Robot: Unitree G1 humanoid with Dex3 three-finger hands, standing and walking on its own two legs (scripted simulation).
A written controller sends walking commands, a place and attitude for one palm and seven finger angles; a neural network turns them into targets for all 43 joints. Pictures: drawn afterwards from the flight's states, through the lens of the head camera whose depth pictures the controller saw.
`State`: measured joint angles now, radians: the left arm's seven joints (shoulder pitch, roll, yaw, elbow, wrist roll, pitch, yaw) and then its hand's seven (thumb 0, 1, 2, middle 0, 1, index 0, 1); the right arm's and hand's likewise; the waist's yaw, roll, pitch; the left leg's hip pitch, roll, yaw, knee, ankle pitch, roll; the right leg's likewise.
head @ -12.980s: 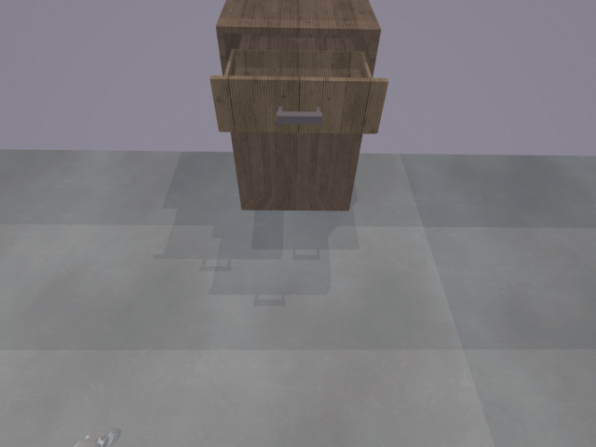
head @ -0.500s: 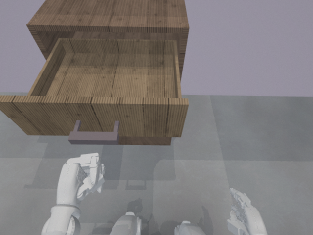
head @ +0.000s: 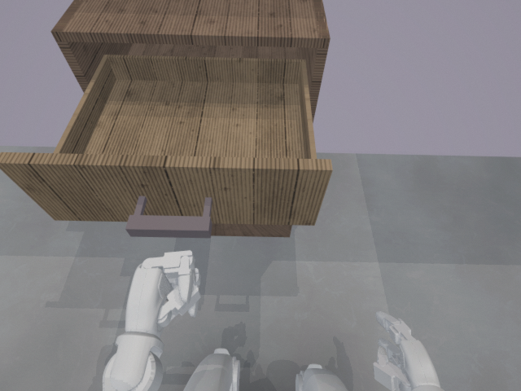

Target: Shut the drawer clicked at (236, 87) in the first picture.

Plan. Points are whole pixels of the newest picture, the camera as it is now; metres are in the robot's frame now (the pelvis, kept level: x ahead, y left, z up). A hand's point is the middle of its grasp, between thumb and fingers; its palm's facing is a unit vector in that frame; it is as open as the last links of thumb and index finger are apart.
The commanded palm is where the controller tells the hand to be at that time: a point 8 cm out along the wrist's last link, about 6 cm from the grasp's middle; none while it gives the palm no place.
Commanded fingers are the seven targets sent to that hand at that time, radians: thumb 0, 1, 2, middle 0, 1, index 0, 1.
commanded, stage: bring the fist close to the handle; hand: left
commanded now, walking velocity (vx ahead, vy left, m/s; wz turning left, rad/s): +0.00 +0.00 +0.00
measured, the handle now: (172, 214) +0.37 +0.16 +0.04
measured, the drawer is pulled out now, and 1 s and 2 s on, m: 0.30 0.27 0.13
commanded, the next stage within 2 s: push the drawer shut in 0.06 s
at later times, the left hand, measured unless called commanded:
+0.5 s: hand (205, 263) +0.29 +0.10 +0.04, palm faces -0.03 -1.00 -0.03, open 3.3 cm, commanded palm +0.28 +0.16 +0.05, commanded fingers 0.00 0.90 0.90 -1.40 -1.60 -1.40 -1.60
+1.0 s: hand (200, 243) +0.32 +0.11 +0.04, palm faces -0.02 -1.00 -0.06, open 3.0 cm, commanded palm +0.33 +0.16 +0.05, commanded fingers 0.00 0.90 0.90 -1.40 -1.60 -1.40 -1.60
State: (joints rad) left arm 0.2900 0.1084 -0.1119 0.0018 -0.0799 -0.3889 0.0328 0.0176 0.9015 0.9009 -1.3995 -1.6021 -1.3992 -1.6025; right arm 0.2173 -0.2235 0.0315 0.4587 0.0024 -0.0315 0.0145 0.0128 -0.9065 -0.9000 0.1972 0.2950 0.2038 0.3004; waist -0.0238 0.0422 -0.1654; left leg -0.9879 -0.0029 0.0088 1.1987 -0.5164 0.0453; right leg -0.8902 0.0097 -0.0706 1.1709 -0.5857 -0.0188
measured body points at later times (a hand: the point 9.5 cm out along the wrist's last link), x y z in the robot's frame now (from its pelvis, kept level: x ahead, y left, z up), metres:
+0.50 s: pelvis +0.00 -0.01 +0.00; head +0.08 -0.01 +0.44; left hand +0.29 +0.15 +0.04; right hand +0.17 -0.25 -0.09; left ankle +0.03 +0.09 -0.64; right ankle -0.01 -0.11 -0.64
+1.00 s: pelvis -0.02 -0.02 +0.00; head +0.06 -0.02 +0.44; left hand +0.32 +0.16 +0.04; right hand +0.13 -0.27 -0.11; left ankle +0.03 +0.09 -0.64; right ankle -0.01 -0.11 -0.64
